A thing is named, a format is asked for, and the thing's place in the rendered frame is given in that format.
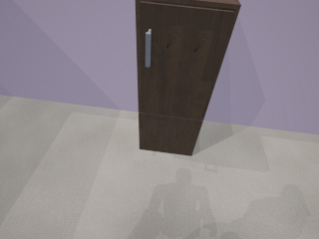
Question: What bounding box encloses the handle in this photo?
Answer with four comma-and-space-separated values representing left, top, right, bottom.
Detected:
146, 29, 152, 68

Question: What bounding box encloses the cupboard door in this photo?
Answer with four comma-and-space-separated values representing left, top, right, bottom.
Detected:
140, 1, 234, 120

